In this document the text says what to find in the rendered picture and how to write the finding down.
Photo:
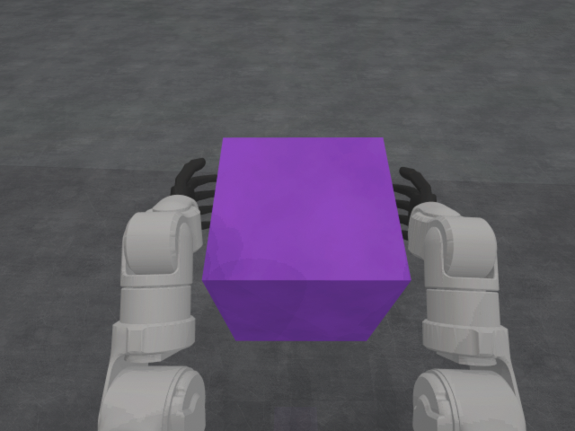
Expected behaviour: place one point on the robot right forearm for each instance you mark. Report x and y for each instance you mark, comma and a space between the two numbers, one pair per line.
460, 261

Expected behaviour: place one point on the carton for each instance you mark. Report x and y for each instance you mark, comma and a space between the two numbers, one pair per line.
305, 241

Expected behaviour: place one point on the robot left forearm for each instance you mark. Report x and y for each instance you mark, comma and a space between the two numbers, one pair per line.
156, 271

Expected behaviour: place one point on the left robot hand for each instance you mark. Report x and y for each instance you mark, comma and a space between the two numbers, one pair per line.
185, 185

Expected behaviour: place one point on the left robot upper arm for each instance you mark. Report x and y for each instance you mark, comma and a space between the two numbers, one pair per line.
154, 398

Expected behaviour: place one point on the right robot hand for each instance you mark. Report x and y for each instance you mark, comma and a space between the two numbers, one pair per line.
421, 194

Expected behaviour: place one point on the right robot upper arm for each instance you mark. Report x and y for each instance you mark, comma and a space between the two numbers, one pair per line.
464, 400

